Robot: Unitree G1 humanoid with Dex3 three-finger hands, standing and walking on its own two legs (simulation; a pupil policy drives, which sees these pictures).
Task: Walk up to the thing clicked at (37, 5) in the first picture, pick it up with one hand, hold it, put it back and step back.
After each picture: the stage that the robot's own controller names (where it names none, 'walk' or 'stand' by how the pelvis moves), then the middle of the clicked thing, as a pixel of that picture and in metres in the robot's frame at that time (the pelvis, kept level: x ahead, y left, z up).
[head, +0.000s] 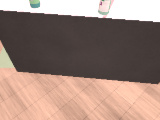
stand; out of the picture +0.96 +0.34 -0.02
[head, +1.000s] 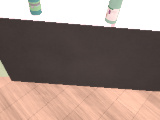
walk; (34, 3) +0.85 +0.29 -0.01
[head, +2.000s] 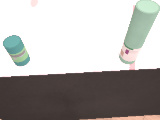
walk; (17, 51) +0.46 +0.28 +0.01
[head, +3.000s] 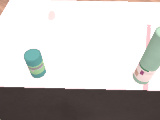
stand; (35, 64) +0.43 +0.23 -0.02
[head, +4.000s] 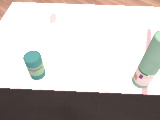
stand; (35, 65) +0.43 +0.23 -0.02
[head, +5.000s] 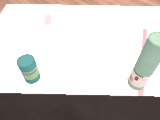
stand; (29, 69) +0.42 +0.25 -0.02
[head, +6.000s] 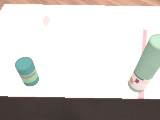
stand; (27, 72) +0.40 +0.25 -0.02
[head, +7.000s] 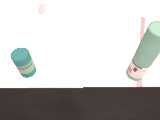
rise first; (24, 63) +0.42 +0.26 -0.02
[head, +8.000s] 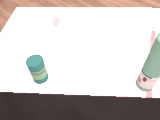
rise first; (37, 69) +0.41 +0.24 -0.02
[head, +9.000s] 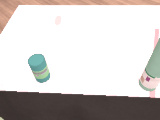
go down; (39, 68) +0.41 +0.24 -0.02
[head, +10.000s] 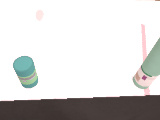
go down; (26, 72) +0.38 +0.21 +0.00
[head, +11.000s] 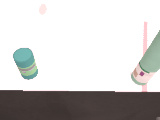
approach; (26, 64) +0.41 +0.22 +0.00
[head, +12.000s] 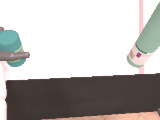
close; (12, 49) +0.43 +0.24 +0.04
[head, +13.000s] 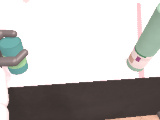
lift; (14, 56) +0.42 +0.23 +0.04
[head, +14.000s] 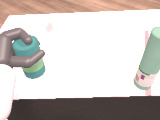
lift; (30, 57) +0.34 +0.18 +0.18
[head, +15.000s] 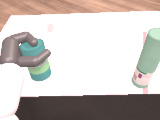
hold; (36, 60) +0.34 +0.17 +0.16
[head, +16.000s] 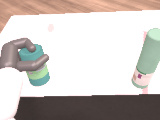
hold; (35, 65) +0.33 +0.17 +0.14
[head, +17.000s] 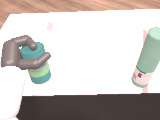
hold; (37, 63) +0.34 +0.17 +0.14
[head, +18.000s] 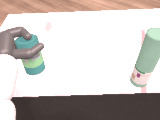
crouch; (31, 55) +0.37 +0.19 +0.15
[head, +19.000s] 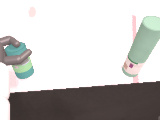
lower; (20, 60) +0.41 +0.22 +0.04
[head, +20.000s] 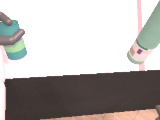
lower; (12, 40) +0.46 +0.23 +0.05
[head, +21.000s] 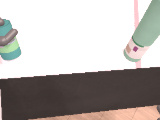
lower; (5, 40) +0.46 +0.24 +0.06
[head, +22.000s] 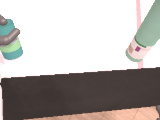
lower; (8, 39) +0.46 +0.24 +0.06
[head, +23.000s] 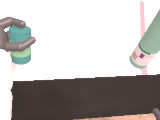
draw back; (20, 45) +0.45 +0.21 +0.05
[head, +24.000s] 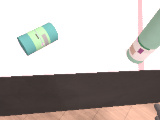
sink last; (38, 38) +0.47 +0.14 +0.03
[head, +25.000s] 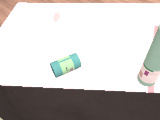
sink last; (65, 65) +0.44 +0.13 -0.01
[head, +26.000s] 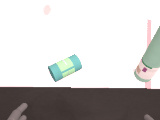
stand; (65, 67) +0.41 +0.10 -0.01
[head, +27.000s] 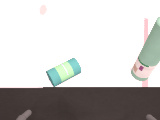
stand; (63, 72) +0.39 +0.10 +0.00
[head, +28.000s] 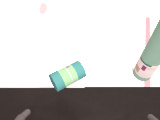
stand; (67, 75) +0.37 +0.08 +0.01
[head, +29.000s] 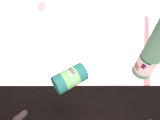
stand; (69, 78) +0.36 +0.07 +0.02
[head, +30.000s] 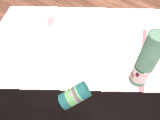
stand; (74, 95) +0.33 +0.06 -0.06
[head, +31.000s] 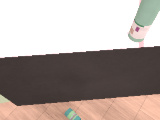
walk; (72, 116) +0.34 +0.10 -0.72
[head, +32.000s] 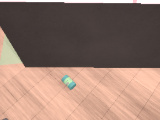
walk; (68, 82) +0.62 +0.13 -0.72
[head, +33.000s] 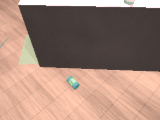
stand; (73, 82) +0.80 +0.16 -0.73
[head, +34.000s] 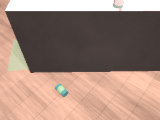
stand; (61, 90) +0.73 +0.20 -0.75
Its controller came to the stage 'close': yes
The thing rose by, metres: 0.18
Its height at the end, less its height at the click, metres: -0.73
